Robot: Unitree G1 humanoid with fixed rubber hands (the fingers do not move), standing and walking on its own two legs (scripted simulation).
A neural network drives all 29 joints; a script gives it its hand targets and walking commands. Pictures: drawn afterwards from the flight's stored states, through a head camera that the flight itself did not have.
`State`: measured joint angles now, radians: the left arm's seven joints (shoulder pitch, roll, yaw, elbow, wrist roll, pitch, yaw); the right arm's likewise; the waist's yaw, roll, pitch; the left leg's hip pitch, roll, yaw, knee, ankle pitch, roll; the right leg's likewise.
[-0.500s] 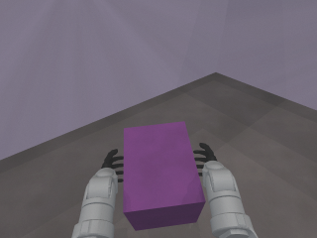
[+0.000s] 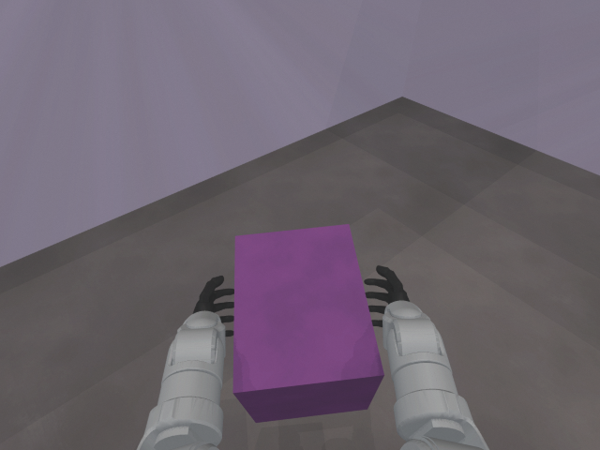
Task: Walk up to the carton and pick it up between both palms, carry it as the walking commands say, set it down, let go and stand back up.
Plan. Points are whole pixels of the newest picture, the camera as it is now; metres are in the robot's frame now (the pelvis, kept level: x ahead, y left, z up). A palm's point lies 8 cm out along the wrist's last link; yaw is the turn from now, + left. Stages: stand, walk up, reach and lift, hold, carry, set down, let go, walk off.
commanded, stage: set down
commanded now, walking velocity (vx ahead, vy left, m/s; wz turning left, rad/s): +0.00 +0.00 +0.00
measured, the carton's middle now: (302, 323) +0.35 +0.00 -0.07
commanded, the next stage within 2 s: none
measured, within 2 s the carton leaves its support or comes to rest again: neither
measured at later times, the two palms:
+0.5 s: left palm (220, 350) +0.32 +0.14 -0.09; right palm (382, 333) +0.33 -0.14 -0.07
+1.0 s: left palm (235, 346) +0.36 +0.13 -0.16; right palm (379, 347) +0.35 -0.15 -0.15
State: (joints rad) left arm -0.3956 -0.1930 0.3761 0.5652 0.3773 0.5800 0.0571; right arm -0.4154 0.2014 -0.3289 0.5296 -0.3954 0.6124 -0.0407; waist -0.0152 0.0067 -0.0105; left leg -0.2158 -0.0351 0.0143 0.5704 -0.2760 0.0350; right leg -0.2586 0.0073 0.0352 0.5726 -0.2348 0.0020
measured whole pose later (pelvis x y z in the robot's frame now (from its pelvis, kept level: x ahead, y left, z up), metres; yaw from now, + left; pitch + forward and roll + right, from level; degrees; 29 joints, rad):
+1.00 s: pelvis -0.03 -0.02 -0.11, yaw +0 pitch +28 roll +2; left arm -0.68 -0.08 0.43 0.69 0.30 0.28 0.08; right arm -0.63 0.25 -0.42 0.56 -0.33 0.27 -0.17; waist -0.02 -0.02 -0.13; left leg -1.24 -0.04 0.00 1.19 -0.43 0.00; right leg -1.30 0.05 0.04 1.18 -0.37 -0.02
